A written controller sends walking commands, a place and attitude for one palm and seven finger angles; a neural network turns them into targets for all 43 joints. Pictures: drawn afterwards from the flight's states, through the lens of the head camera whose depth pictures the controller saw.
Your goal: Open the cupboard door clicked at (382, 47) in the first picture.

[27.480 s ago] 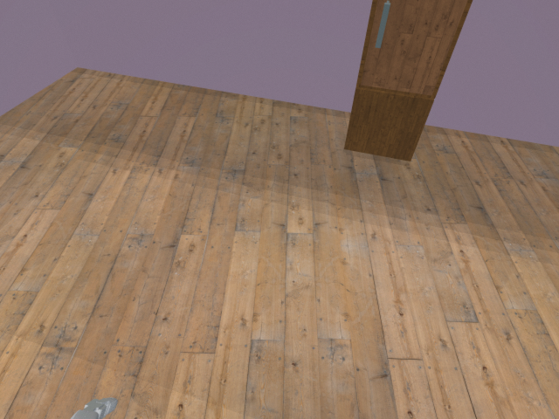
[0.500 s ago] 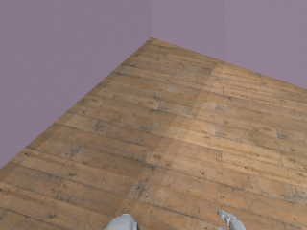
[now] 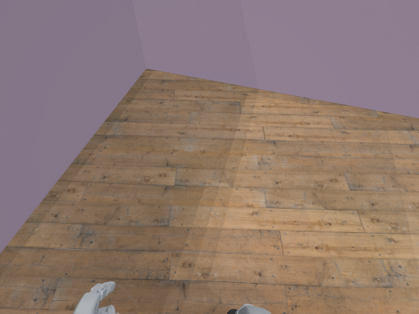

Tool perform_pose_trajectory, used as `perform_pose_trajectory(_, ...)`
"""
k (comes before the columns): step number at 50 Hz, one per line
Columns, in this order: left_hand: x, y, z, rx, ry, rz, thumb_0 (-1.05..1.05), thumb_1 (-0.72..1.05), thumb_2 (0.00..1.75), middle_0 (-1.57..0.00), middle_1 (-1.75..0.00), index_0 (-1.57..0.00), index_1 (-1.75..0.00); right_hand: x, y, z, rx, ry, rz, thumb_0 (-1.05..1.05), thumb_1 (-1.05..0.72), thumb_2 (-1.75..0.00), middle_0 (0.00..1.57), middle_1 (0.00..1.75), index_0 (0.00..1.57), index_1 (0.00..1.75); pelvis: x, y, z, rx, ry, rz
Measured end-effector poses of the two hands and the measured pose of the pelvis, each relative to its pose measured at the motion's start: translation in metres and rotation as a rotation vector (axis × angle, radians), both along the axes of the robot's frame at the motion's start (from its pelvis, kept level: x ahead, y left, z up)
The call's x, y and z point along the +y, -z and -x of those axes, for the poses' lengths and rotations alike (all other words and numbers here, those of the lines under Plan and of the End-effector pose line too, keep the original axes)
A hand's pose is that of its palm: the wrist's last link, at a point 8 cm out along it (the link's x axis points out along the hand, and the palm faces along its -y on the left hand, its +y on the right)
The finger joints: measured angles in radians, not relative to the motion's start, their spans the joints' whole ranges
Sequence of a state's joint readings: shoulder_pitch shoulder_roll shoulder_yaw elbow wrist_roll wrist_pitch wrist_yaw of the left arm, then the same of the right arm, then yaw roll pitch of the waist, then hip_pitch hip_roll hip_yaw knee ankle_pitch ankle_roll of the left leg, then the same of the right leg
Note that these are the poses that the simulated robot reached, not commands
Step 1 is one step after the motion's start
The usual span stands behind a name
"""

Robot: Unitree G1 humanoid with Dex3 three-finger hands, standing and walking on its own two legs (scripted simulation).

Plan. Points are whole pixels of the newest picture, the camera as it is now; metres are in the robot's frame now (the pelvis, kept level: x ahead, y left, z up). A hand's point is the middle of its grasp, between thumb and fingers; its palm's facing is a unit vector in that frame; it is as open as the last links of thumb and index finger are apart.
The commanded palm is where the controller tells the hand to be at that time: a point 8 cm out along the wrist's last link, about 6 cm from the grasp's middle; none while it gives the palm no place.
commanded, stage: turn to face it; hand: left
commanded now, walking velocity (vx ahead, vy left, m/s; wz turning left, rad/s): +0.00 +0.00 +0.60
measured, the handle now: out of the picture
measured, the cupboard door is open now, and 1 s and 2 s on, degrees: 53 53 53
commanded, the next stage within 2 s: none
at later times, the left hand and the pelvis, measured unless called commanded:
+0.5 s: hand out of the picture +0.16 +0.22 -0.19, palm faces +0.25 -0.95 -0.18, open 7.3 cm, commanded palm none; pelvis +0.13 +0.01 -0.01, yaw +13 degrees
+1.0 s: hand out of the picture +0.12 +0.16 -0.14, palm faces +0.51 -0.81 -0.28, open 7.4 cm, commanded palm none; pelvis +0.17 -0.05 +0.01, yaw +32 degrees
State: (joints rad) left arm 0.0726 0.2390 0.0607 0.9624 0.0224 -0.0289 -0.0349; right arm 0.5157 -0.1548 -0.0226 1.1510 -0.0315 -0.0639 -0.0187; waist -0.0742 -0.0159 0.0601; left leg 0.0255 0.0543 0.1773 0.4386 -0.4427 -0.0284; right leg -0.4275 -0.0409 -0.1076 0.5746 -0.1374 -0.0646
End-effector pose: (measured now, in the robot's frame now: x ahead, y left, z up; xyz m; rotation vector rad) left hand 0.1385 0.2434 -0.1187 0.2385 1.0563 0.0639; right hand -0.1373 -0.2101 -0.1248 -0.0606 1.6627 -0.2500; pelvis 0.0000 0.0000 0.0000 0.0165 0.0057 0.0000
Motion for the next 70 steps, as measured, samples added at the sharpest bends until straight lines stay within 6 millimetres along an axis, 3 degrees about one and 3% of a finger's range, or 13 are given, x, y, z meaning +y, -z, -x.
perform_pose_trajectory(2,-0.013,0.002,-0.026,-0.035,0.008,-0.002,0.01,0.92,0.9,-0.19,-0.3,-0.19,-0.3,-0.002,0.005,-0.014,0.032,0.024,-0.021,0.0,-0.92,-0.9,0.2,0.29,0.2,0.3,-0.009,0.004,-0.018,-0.006,0.001,0.001)
perform_pose_trajectory(4,-0.025,0.0,-0.036,-0.037,-0.004,0.011,0.0,0.92,0.9,-0.19,-0.3,-0.19,-0.3,-0.006,0.006,-0.041,0.019,0.024,-0.028,0.0,-0.92,-0.9,0.2,0.29,0.2,0.3,-0.015,0.0,-0.033,-0.018,-0.017,0.002)
perform_pose_trajectory(9,-0.046,-0.002,-0.03,0.028,-0.094,0.06,-0.01,0.92,0.9,-0.2,-0.3,-0.2,-0.3,-0.018,0.003,-0.139,-0.118,-0.042,-0.027,0.0,-0.91,-0.9,0.2,0.29,0.19,0.3,-0.021,-0.014,-0.065,-0.016,-0.06,0.003)
perform_pose_trajectory(13,-0.032,-0.004,-0.035,0.012,-0.181,0.05,-0.04,0.97,0.9,-0.2,-0.3,-0.2,-0.3,-0.022,0.001,-0.222,-0.238,-0.138,-0.021,0.0,-0.91,-0.9,0.2,0.29,0.19,0.3,-0.021,-0.017,-0.086,-0.011,-0.107,0.015)
perform_pose_trajectory(18,-0.013,0.011,-0.024,0.058,-0.263,0.061,-0.03,0.96,0.9,-0.2,-0.3,-0.2,-0.3,-0.03,-0.005,-0.309,-0.339,-0.262,0.04,0.01,-0.94,-0.9,0.2,0.29,0.19,0.3,-0.009,-0.011,-0.109,-0.017,-0.166,0.033)
perform_pose_trajectory(24,0.015,0.043,0.0,0.165,-0.35,0.074,-0.01,0.93,0.9,-0.2,-0.3,-0.2,-0.3,-0.022,-0.005,-0.389,-0.47,-0.396,0.105,0.01,-0.93,-0.9,0.19,0.29,0.19,0.3,0.012,0.011,-0.13,-0.01,-0.226,0.042)
perform_pose_trajectory(30,0.031,0.025,0.004,0.164,-0.42,0.043,0.01,0.92,0.9,-0.2,-0.3,-0.2,-0.3,-0.009,-0.015,-0.418,-0.462,-0.495,0.088,0.0,-0.92,-0.9,0.2,0.29,0.19,0.3,0.011,-0.001,-0.135,0.017,-0.29,0.049)
perform_pose_trajectory(36,0.028,0.005,0.007,0.137,-0.479,0.005,0.01,0.91,0.9,-0.2,-0.3,-0.2,-0.3,-0.005,-0.013,-0.438,-0.445,-0.551,0.025,0.0,-0.91,-0.9,0.2,0.29,0.2,0.3,-0.003,-0.01,-0.144,0.024,-0.355,0.063)
perform_pose_trajectory(44,-0.009,-0.007,0.02,0.109,-0.571,-0.056,0.01,0.91,0.9,-0.2,-0.3,-0.2,-0.3,-0.026,0.008,-0.473,-0.422,-0.603,-0.045,0.0,-0.91,-0.9,0.2,0.3,0.2,0.3,-0.04,-0.003,-0.16,0.024,-0.462,0.024)
perform_pose_trajectory(49,-0.04,-0.013,0.042,0.161,-0.648,-0.027,0.01,0.91,0.9,-0.2,-0.3,-0.2,-0.3,-0.028,-0.001,-0.503,-0.413,-0.667,-0.058,0.0,-0.91,-0.9,0.2,0.29,0.2,0.3,-0.046,-0.013,-0.171,0.015,-0.537,-0.006)
perform_pose_trajectory(56,-0.066,0.003,0.07,0.198,-0.749,0.052,0.01,0.91,0.9,-0.2,-0.3,-0.2,-0.3,0.008,-0.011,-0.548,-0.451,-0.813,-0.064,0.0,-0.91,-0.9,0.19,0.29,0.19,0.3,-0.044,-0.011,-0.177,0.012,-0.63,-0.025)
perform_pose_trajectory(62,-0.062,0.029,0.099,0.24,-0.844,0.084,0.01,0.91,0.9,-0.2,-0.3,-0.2,-0.3,0.049,-0.012,-0.573,-0.553,-0.931,-0.071,0.0,-0.91,-0.9,0.2,0.29,0.19,0.3,-0.036,0.005,-0.175,0.004,-0.705,-0.007)
perform_pose_trajectory(70,-0.046,0.003,0.08,0.116,-0.919,0.021,0.01,0.91,0.9,-0.2,-0.3,-0.2,-0.3,0.048,-0.012,-0.573,-0.483,-1.011,-0.088,0.0,-0.91,-0.9,0.2,0.3,0.2,0.3,-0.051,-0.007,-0.185,-0.009,-0.803,0.032)
